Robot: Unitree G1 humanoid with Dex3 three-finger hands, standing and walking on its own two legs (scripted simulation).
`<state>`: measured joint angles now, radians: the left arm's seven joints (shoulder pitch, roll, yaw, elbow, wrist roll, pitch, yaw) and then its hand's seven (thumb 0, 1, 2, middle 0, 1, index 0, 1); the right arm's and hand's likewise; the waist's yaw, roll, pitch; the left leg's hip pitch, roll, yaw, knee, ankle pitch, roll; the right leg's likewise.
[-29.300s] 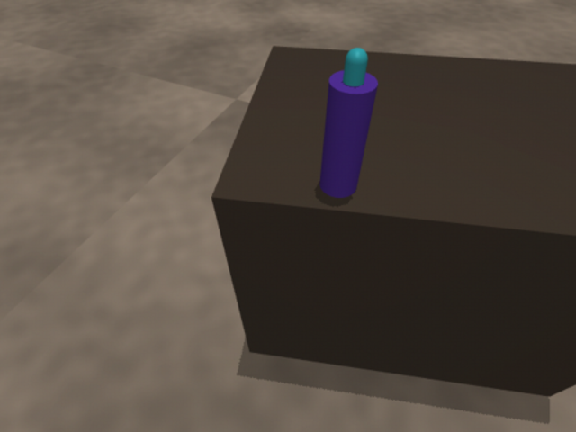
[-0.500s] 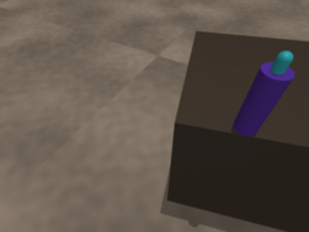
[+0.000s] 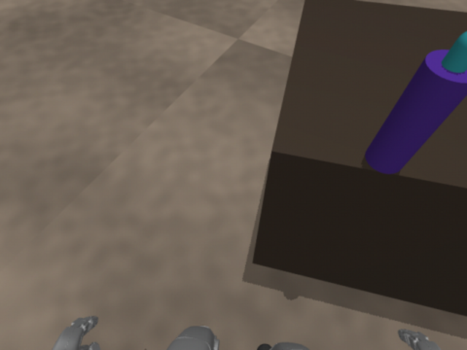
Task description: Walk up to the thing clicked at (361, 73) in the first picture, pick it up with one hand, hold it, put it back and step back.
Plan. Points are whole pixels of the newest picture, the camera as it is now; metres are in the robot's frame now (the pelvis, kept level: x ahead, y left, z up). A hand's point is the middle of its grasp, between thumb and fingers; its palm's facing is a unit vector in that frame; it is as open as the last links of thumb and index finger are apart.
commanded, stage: step back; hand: right
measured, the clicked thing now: (420, 110) +0.44 -0.25 +0.15
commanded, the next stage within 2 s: none
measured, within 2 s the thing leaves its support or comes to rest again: neither
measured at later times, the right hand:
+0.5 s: hand out of the picture +0.01 -0.23 -0.16, palm faces -0.02 +0.92 -0.40, open 7.4 cm
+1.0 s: hand out of the picture -0.10 -0.22 -0.16, palm faces -0.09 +0.91 -0.41, open 7.4 cm
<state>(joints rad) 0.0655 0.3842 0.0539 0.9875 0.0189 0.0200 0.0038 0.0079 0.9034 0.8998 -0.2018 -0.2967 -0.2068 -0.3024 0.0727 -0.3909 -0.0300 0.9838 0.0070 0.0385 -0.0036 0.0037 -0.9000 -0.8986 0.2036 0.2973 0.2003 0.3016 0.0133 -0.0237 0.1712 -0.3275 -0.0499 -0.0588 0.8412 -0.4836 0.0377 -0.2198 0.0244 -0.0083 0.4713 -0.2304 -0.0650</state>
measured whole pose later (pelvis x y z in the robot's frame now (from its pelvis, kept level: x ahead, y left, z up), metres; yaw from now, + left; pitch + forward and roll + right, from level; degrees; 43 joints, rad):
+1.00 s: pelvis -0.20 +0.04 -0.02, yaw +2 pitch -3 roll +0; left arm 0.09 0.40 0.07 0.80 0.01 0.07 0.02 0.01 0.90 0.90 -0.20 -0.30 -0.21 -0.30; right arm 0.15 -0.36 -0.03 0.89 -0.03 0.03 0.00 0.01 -0.90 -0.90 0.20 0.30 0.20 0.30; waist 0.00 -0.06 0.21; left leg -0.25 -0.04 -0.03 0.65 -0.34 0.02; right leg -0.42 0.04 0.09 0.90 -0.48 -0.02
